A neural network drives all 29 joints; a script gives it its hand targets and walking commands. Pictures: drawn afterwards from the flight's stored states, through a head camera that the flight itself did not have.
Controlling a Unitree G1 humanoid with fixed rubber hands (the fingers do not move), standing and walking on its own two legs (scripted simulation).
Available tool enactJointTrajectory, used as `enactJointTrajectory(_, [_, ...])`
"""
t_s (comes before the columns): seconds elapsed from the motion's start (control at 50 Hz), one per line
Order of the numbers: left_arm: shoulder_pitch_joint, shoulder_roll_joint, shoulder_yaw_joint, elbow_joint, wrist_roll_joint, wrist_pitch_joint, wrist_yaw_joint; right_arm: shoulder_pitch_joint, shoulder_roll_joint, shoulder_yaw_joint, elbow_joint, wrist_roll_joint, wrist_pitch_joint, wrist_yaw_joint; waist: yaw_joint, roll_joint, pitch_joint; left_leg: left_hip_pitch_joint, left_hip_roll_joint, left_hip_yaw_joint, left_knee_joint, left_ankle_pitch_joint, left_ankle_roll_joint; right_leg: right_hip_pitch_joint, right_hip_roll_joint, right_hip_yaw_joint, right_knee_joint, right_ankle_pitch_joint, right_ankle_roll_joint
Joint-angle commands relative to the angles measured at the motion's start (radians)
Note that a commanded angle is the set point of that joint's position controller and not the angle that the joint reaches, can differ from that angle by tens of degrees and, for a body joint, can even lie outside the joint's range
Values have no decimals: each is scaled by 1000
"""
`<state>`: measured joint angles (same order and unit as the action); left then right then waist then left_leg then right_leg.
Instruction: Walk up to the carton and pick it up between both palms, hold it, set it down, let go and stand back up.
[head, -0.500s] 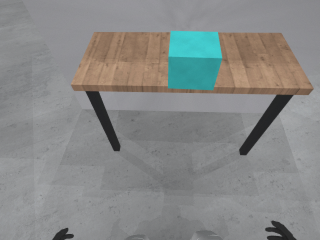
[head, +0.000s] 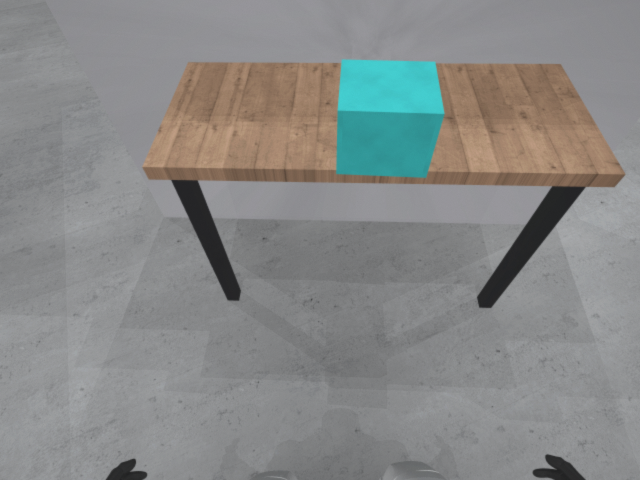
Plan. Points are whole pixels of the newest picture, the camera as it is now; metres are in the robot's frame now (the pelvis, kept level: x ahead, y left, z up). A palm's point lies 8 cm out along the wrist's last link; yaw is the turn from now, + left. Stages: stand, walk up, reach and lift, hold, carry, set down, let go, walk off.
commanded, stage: walk up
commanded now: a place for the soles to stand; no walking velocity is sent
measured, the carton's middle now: (384, 119) +0.72 -0.10 -0.02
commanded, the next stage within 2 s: none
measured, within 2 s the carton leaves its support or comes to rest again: neither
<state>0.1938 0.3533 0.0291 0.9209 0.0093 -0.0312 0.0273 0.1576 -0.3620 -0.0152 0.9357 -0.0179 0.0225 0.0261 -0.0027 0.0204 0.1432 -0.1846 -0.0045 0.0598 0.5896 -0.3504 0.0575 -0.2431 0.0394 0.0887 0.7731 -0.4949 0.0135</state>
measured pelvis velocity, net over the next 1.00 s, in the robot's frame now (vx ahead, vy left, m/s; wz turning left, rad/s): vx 0.02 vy -0.02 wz -0.02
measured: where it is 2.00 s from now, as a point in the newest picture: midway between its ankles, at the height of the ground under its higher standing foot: outside the picture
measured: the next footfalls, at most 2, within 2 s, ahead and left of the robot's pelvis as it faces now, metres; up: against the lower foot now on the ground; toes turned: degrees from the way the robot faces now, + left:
right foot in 0.08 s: +0.05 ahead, -0.13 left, +0.00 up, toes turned +5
left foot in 0.38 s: +0.06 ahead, +0.09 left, +0.00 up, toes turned +3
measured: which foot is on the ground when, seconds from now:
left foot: down 0.00-0.10, up 0.12-0.36, down 0.38-0.86, up 0.88-1.00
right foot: up 0.00-0.06, down 0.08-0.40, up 0.42-0.82, down 0.84-1.00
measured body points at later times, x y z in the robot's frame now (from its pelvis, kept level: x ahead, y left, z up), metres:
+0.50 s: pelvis +0.01 +0.03 +0.00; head +0.03 +0.04 +0.45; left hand +0.08 +0.33 -0.13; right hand +0.09 -0.28 -0.12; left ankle +0.02 +0.09 -0.73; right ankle +0.00 -0.13 -0.70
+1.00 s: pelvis +0.02 -0.02 +0.00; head +0.06 -0.04 +0.45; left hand +0.10 +0.30 -0.10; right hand +0.12 -0.31 -0.14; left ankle -0.01 +0.09 -0.70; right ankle +0.03 -0.11 -0.73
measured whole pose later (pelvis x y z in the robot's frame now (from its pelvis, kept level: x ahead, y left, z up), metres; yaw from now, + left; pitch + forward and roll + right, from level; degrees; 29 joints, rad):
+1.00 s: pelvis +0.02 -0.02 +0.00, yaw -1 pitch -3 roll +1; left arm 0.23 0.35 0.03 0.92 0.01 -0.06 0.04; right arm 0.13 -0.36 -0.02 0.92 -0.02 0.02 0.02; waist 0.00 0.04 0.13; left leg -0.26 -0.01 0.07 0.81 -0.46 0.05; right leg -0.22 0.05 0.08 0.59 -0.31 -0.04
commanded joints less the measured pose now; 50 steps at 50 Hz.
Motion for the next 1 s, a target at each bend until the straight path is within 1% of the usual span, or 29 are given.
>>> enactJointTrajectory(0.0, [149,226,50,9,1,-58,25,-71,-235,-88,-108,18,-24,-9,25,80,-210,160,164,-91,32,585,46,108,-53,-66,-403,469,-43])
enactJointTrajectory(0.02, [197,272,63,20,5,-63,35,-102,-203,-76,-124,25,-24,-12,52,-3,-219,34,116,-61,135,495,-4,203,-119,64,-362,697,-85])
enactJointTrajectory(0.04, [215,344,83,22,17,-66,41,-115,-179,-69,-146,31,-26,-13,65,-92,-208,-138,55,-40,245,316,-53,267,-237,293,-350,807,-163])
enactJointTrajectory(0.06, [178,333,73,11,18,-67,45,-109,-167,-66,-131,22,-10,-13,42,-135,-171,-233,3,-91,285,-186,-61,258,-337,443,-380,837,-259])
enactJointTrajectory(0.08, [131,351,77,-9,15,-65,41,-81,-191,-72,-120,16,3,-15,25,-69,-141,-195,20,-158,325,-277,-56,139,-355,460,-375,683,-306])
enactJointTrajectory(0.1, [107,349,81,-27,16,-64,39,-58,-198,-82,-117,9,5,-11,10,-124,-104,-239,32,-157,364,-303,-50,105,-365,475,-381,575,-329])
enactJointTrajectory(0.16, [46,304,65,-65,15,-58,34,-49,-221,-88,-101,4,-7,1,-5,-127,-78,-237,45,-140,301,-224,-45,45,-296,395,-381,448,-276])
enactJointTrajectory(0.26, [73,329,74,-70,16,-46,24,-66,-211,-88,-107,1,-22,-2,15,-178,-75,-172,28,-89,103,-177,-45,41,-266,352,-326,527,-244])
enactJointTrajectory(0.3, [10,309,64,-91,7,-39,21,44,-204,-91,-73,-4,-40,-8,-53,-125,-118,-6,22,-77,-121,-21,-30,-9,-221,260,-223,570,-195])
enactJointTrajectory(0.32, [-8,259,50,-98,-6,-37,20,120,-236,-104,-39,-11,-51,-16,-91,-31,-163,163,97,-183,-266,91,-21,-109,-159,165,-103,584,-119])
enactJointTrajectory(0.34, [-24,187,32,-111,-18,-39,21,139,-321,-121,-29,-22,-59,-24,-102,159,-173,228,283,-419,-330,261,9,-230,-13,41,127,367,-43])
enactJointTrajectory(0.36, [1,186,31,-81,-20,-21,29,75,-297,-108,-57,-10,-60,-29,-71,68,-154,245,364,-468,-304,388,52,-285,62,22,152,-36,-15])
enactJointTrajectory(0.38, [34,210,36,-55,-20,-8,30,53,-296,-101,-58,0,-61,-32,-54,36,-159,188,381,-454,-316,278,37,-259,27,40,171,-45,-22])
enactJointTrajectory(0.44, [63,236,39,-33,-16,6,7,-33,-254,-99,-80,6,-56,-31,-24,79,-21,-2,270,-314,-391,52,-76,-173,-12,66,152,68,-36])
enactJointTrajectory(0.48, [76,231,39,-17,-8,9,-2,-17,-239,-94,-76,8,-59,-31,-31,90,11,-21,233,-288,-416,-40,-69,-162,-18,53,136,107,-24])
enactJointTrajectory(0.56, [66,225,47,-21,-4,5,-1,93,-248,-104,-64,11,-61,-33,-59,91,-79,229,221,-252,-304,356,-65,-221,2,16,72,95,-11])
enactJointTrajectory(0.6, [41,217,47,-36,-6,2,6,112,-253,-107,-60,6,-57,-36,-74,102,-130,305,233,-234,-245,544,-29,-212,-2,-7,32,43,-11])
enactJointTrajectory(0.66, [34,205,47,-50,-6,-7,14,108,-249,-102,-63,5,-48,-35,-73,109,-177,342,261,-227,-194,652,43,-194,-20,-44,-49,5,-17])
enactJointTrajectory(0.68, [33,206,42,-47,-10,-13,16,92,-240,-98,-73,5,-43,-34,-55,90,-172,308,252,-197,-177,677,79,-170,-22,-75,-77,16,-17])
enactJointTrajectory(0.72, [64,184,35,-35,-5,-27,19,51,-239,-93,-84,4,-36,-29,-30,92,-163,234,252,-161,-121,673,104,-87,-49,-101,-215,73,-28])
enactJointTrajectory(0.74, [117,190,40,-16,-4,-37,22,0,-237,-90,-94,11,-29,-23,12,96,-177,228,211,-120,-53,629,100,-20,-32,-115,-351,194,-31])
enactJointTrajectory(0.76, [162,196,43,8,-2,-48,25,-26,-239,-84,-97,17,-23,-20,35,47,-190,160,171,-83,15,587,71,66,-41,-86,-436,412,-31])
enactJointTrajectory(0.78, [195,243,58,21,4,-55,31,-62,-193,-73,-121,23,-22,-20,43,-38,-203,80,134,-65,82,438,18,157,-98,31,-439,619,-54])
enactJointTrajectory(0.8, [201,308,77,18,16,-59,37,-79,-162,-64,-141,31,-24,-16,52,-156,-184,-86,60,-45,157,241,-36,224,-217,261,-407,805,-99])
enactJointTrajectory(0.82, [133,303,65,6,21,-61,37,-85,-152,-59,-122,34,-14,-17,26,-157,-172,-190,9,-88,195,-124,-58,225,-312,426,-407,865,-200])
enactJointTrajectory(0.84, [89,298,65,-13,16,-56,39,-40,-182,-67,-99,28,2,-19,6,-72,-162,-146,13,-150,257,-219,-48,137,-320,415,-389,730,-248])
enactJointTrajectory(0.86, [64,323,70,-34,18,-58,40,-12,-184,-70,-95,24,6,-22,-5,-131,-125,-159,23,-166,298,-259,-49,72,-357,448,-382,696,-303])
enactJointTrajectory(0.92, [38,274,59,-57,12,-57,34,-36,-199,-69,-85,18,1,-12,-1,-140,-120,-199,30,-157,277,-210,-42,90,-287,385,-373,651,-249])
enactJointTrajectory(0.98, [72,274,59,-43,11,-57,34,-57,-192,-65,-82,17,-3,-19,13,-150,-102,-216,37,-139,219,-183,-50,124,-276,360,-340,789,-235])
